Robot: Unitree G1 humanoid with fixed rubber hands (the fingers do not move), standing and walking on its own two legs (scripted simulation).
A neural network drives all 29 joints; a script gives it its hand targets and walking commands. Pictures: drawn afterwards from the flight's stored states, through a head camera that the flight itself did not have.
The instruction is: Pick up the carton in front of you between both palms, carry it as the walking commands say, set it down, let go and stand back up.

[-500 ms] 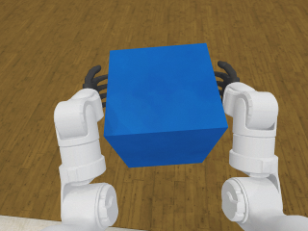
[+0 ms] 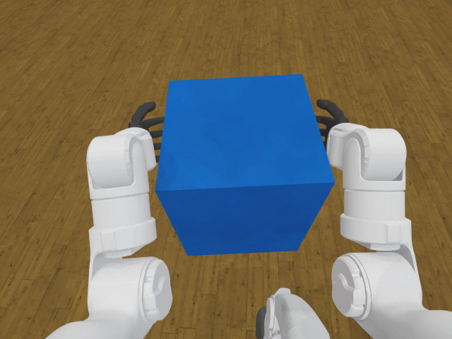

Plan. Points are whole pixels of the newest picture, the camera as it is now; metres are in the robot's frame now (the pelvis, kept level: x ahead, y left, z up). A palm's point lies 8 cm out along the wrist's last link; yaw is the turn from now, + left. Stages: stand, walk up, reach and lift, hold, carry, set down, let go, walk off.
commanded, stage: carry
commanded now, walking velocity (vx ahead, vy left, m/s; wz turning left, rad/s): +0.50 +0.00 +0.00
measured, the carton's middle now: (239, 174) +0.37 -0.01 +0.09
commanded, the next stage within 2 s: none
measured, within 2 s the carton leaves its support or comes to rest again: neither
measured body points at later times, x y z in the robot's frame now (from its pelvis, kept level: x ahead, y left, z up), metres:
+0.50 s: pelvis +0.26 -0.02 +0.07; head +0.27 -0.03 +0.52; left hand +0.65 +0.13 +0.25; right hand +0.65 -0.17 +0.24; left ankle +0.40 +0.10 -0.62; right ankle +0.16 -0.09 -0.66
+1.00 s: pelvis +0.55 -0.03 +0.08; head +0.58 -0.02 +0.53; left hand +0.91 +0.11 +0.17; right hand +0.89 -0.19 +0.17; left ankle +0.43 +0.07 -0.66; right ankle +0.67 -0.14 -0.65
